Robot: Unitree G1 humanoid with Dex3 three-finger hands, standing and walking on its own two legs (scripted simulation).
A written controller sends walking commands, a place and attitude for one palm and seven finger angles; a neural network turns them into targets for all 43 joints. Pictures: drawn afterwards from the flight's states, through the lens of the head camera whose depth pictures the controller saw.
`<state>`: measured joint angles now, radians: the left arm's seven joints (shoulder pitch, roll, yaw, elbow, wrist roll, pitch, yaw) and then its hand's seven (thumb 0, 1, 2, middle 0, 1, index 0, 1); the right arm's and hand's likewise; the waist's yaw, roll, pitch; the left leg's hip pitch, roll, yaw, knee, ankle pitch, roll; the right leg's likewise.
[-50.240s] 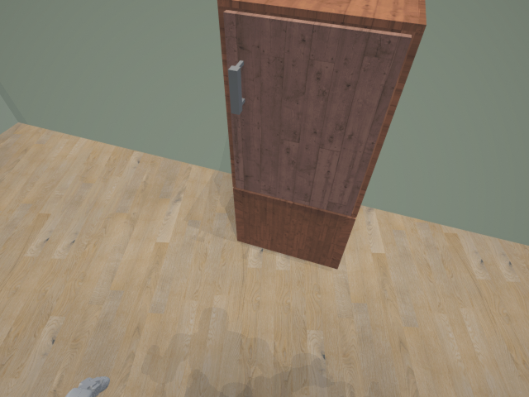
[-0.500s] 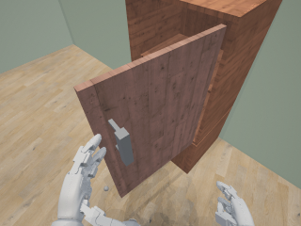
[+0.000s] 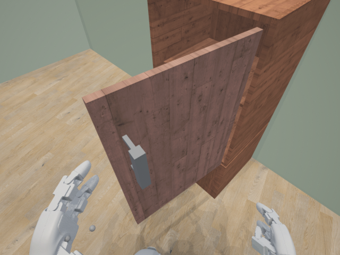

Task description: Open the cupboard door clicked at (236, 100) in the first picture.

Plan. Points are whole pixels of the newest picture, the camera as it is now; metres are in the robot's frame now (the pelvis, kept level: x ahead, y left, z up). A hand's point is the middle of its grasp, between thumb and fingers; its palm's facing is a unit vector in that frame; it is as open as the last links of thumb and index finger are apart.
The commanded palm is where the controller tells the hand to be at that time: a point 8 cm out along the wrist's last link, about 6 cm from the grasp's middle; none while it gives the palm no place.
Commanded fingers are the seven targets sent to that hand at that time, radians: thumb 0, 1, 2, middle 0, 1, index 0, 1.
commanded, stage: draw the hand back to the body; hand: left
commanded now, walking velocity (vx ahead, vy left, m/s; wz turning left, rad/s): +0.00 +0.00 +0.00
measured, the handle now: (135, 161) +0.29 +0.10 +0.10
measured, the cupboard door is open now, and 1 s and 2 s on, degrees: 82 82 82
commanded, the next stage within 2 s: step back with the hand held close in 1.52 s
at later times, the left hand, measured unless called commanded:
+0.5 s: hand (54, 211) +0.16 +0.20 +0.15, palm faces +0.06 -0.98 -0.16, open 16.0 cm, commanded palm +0.13 +0.26 +0.17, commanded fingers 0.00 -0.19 0.44 -0.16 -0.30 -0.16 -0.30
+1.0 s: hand (15, 166) +0.21 +0.26 +0.20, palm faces +0.34 -0.85 -0.40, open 10.8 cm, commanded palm +0.16 +0.31 +0.22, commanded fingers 0.00 0.69 0.81 -0.19 -0.30 -0.19 -0.30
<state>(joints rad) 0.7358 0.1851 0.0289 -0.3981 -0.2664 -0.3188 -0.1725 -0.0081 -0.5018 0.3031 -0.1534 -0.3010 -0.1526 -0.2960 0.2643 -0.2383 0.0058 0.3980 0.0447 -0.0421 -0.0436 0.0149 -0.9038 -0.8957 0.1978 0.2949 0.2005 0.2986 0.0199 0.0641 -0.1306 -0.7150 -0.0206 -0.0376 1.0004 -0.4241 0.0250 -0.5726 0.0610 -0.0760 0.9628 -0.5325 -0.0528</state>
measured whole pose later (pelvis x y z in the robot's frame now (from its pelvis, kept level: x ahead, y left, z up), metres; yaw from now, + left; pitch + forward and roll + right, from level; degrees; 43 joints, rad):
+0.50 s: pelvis +0.00 +0.02 +0.02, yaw +0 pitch +3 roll -3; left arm 0.65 0.30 0.14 -0.52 -0.23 -0.10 -0.10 -0.01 -0.44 0.33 -0.16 -0.30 -0.16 -0.30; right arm 0.28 -0.23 0.05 0.44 0.06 -0.08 -0.07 0.02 -0.90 -0.90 0.20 0.30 0.20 0.30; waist 0.04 0.06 -0.13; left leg -0.56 -0.02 -0.02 0.87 -0.37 0.05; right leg -0.41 0.06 -0.06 0.81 -0.46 -0.03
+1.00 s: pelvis +0.03 +0.03 +0.06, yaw -2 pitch -2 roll -1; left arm 0.57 0.35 0.26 -0.50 -0.07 -0.05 0.12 0.01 0.35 0.67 -0.19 -0.30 -0.19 -0.30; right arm 0.22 -0.22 0.06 0.56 0.02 -0.07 -0.07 0.01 -0.90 -0.90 0.20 0.30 0.20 0.30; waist 0.06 0.05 -0.02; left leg -0.24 -0.05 0.02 0.52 -0.25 0.06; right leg -0.11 0.03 0.00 0.47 -0.33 -0.01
